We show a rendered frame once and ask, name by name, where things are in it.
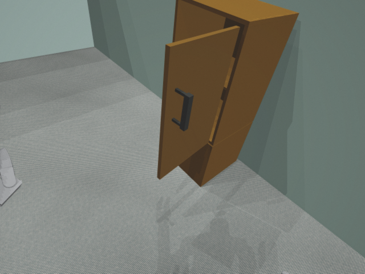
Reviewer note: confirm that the handle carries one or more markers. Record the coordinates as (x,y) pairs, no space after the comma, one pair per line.
(186,109)

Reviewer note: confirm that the cupboard door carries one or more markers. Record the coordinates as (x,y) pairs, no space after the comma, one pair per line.
(198,65)

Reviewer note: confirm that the left robot hand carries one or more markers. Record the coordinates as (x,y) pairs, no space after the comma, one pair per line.
(8,183)

